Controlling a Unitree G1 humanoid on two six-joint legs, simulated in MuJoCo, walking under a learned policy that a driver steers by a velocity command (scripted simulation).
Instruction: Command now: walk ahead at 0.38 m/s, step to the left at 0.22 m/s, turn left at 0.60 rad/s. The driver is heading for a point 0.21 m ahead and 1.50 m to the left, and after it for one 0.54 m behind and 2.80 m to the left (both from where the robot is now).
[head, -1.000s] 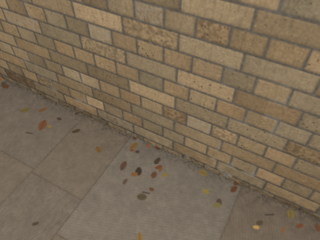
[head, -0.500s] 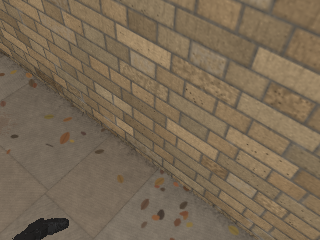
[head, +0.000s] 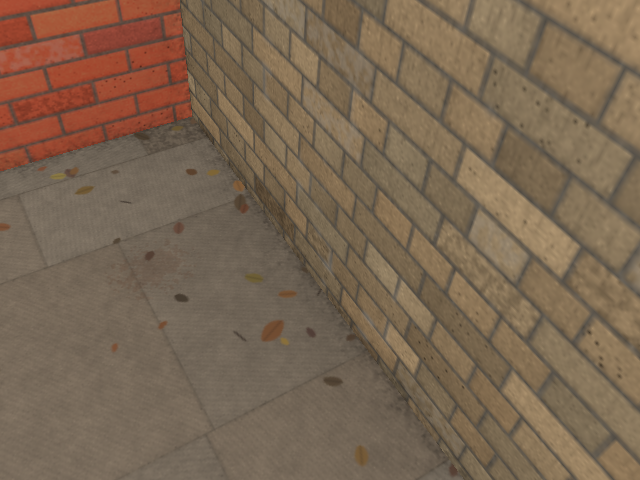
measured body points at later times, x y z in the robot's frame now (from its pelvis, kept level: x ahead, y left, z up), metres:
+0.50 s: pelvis +0.22 +0.06 +0.03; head +0.24 +0.05 +0.47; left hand +0.24 +0.38 -0.06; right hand +0.42 -0.18 -0.08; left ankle +0.15 +0.18 -0.63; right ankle +0.25 -0.05 -0.72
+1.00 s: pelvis +0.43 +0.26 +0.03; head +0.45 +0.28 +0.48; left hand +0.46 +0.57 -0.08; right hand +0.60 +0.03 -0.08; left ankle +0.40 +0.33 -0.72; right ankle +0.53 +0.12 -0.64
